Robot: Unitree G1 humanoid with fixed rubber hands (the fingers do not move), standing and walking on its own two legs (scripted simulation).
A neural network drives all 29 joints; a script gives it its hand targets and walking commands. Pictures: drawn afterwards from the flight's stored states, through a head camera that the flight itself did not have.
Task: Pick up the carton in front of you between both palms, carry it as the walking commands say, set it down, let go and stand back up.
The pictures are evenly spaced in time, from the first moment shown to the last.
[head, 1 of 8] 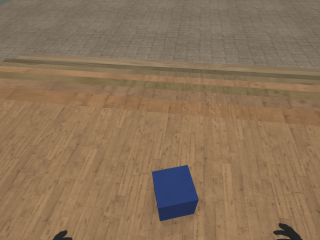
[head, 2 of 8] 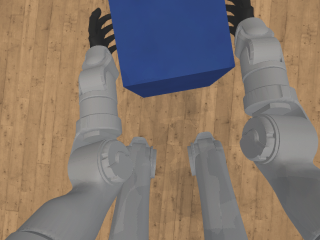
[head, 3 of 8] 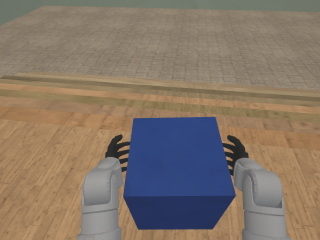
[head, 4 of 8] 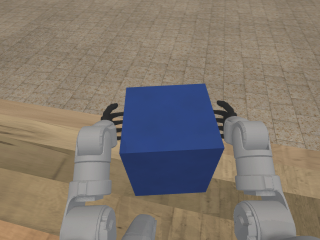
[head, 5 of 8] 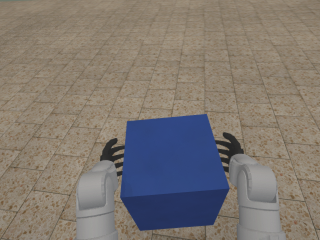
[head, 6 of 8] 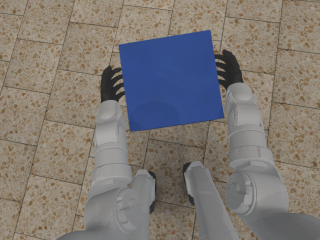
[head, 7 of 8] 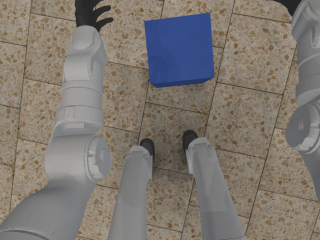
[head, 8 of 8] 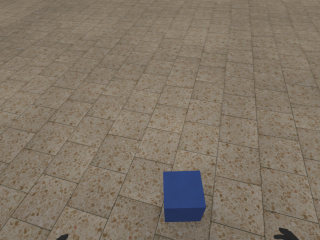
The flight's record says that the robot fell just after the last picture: no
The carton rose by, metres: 0.68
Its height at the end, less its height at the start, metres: -1.19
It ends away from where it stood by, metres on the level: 4.77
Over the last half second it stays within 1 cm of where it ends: yes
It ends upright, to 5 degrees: yes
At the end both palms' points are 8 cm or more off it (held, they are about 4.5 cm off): yes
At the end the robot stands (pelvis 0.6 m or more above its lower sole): yes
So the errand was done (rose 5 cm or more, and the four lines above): yes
